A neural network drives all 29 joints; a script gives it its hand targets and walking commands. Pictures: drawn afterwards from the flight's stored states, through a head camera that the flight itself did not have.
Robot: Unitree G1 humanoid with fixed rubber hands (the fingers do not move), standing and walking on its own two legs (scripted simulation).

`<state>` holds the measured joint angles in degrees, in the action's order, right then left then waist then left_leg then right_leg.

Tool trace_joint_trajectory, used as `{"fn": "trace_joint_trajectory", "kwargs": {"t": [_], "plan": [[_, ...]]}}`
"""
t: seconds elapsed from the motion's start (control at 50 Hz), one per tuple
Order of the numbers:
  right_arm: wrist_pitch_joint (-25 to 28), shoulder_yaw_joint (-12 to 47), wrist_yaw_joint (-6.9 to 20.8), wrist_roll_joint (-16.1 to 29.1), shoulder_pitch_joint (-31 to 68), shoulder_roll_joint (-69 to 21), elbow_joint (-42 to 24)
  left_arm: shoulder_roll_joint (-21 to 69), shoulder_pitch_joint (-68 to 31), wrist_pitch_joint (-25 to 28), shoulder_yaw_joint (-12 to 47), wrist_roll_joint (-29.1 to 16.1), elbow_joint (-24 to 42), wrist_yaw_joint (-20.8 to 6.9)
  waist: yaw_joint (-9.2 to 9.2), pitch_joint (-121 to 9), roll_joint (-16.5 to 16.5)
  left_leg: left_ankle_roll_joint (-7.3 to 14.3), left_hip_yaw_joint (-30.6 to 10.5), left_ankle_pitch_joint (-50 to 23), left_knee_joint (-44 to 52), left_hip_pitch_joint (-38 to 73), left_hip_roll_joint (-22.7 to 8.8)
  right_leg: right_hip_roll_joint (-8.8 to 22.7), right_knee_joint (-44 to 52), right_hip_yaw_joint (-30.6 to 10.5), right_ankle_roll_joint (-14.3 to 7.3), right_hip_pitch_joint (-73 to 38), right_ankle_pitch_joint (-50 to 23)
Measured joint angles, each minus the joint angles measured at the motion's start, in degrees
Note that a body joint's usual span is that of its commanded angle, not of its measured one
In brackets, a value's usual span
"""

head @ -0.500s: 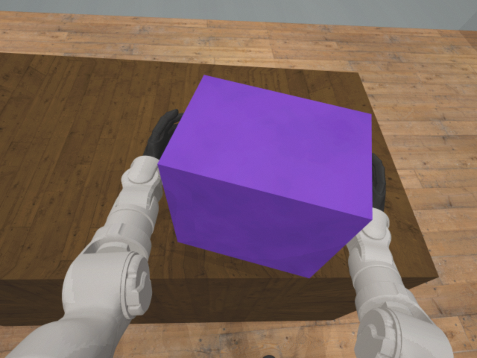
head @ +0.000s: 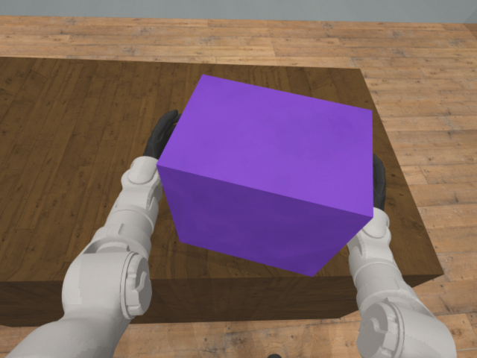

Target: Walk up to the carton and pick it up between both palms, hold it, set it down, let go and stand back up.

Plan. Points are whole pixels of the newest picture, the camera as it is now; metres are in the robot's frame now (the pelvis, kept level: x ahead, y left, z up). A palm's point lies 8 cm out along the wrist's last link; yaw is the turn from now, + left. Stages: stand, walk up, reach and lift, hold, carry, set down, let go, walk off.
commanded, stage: set down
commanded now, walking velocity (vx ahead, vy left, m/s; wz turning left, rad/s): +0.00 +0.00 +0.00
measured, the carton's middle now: (262, 185) +0.41 -0.04 +0.01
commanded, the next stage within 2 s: none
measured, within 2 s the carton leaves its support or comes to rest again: neither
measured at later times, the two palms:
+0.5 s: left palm (156, 160) +0.44 +0.15 +0.05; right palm (363, 209) +0.35 -0.22 +0.01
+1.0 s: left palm (148, 180) +0.40 +0.16 +0.04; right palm (371, 247) +0.29 -0.23 -0.02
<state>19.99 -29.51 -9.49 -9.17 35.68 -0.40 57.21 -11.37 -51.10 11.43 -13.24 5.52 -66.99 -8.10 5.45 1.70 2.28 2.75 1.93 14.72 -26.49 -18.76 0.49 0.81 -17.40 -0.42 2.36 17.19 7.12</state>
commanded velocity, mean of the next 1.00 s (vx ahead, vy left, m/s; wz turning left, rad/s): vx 0.00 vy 0.00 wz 0.00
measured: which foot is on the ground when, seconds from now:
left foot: down 0.00-1.00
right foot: down 0.00-1.00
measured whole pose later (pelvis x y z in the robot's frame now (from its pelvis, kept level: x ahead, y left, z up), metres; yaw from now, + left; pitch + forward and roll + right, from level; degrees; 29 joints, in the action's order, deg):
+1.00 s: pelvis -0.03 +0.01 -0.02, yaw +0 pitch +6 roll -3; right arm 23.7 -11.8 -12.1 4.6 33.4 6.4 72.8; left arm -14.5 -51.1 16.1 1.3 -14.2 -79.4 -4.2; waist 6.2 -1.4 -2.0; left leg 2.9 1.9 19.7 -40.3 -26.7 -0.3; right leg 0.2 -31.4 -0.4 3.1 25.3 12.0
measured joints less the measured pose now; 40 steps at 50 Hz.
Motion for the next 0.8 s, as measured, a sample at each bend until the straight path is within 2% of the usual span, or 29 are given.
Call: {"fn": "trace_joint_trajectory", "kwargs": {"t": [0.18, 0.32, 0.46, 0.6, 0.8], "plan": [[0.15, 2.76, -0.87, 0.05, 1.29, 2.31, 4.73, 0.0, 0.0, 0.08, -0.01, -1.38, -2.68, 1.55, 0.45, -0.04, -1.36, 0.1, 0.0, 1.92, -2.88, -0.1, -0.14, -0.09, -2.58, 0.0, 0.41, 0.0, 1.71], [1.89, 6.57, -1.06, 3.93, 2.59, 4.62, 10.73, 0.01, 0.0, 1.37, 1.36, -5.35, -5.64, 2.56, 0.71, -0.49, -2.44, 0.1, 0.0, 3.33, -4.91, -0.27, -0.31, -0.24, -4.16, 0.0, 0.51, 0.0, 2.86], [2.86, 10.08, -1.24, 8.33, 3.08, 6.05, 15.4, -0.65, -0.01, 2.85, 7.27, -11.3, -8.94, 3.3, 0.71, -1.87, -3.78, 0.1, 0.0, 4.55, -7.04, -1.81, -0.38, -0.28, -6.38, 0.0, 0.51, 1.6, 4.11], [4.38, 12.74, -1.51, 10.28, 3.56, 6.64, 18.12, -1.39, -0.01, 4.26, 12.62, -16.4, -11.44, 3.91, 0.71, -3.7, -5.1, 0.1, -0.01, 5.48, -9.72, -4.87, -0.55, -0.41, -9.33, 0.01, 0.52, 4.81, 5.23], [6.78, 17.06, -2.01, 11.53, 0.14, 6.75, 18.89, -2.06, -0.01, 4.55, 13.21, -17.47, -12.11, 3.91, 0.72, -3.03, -5.04, 0.1, -0.01, 5.52, -11.79, -6.25, -0.74, -0.56, -12.0, 0.01, 0.75, 6.49, 5.53]]}}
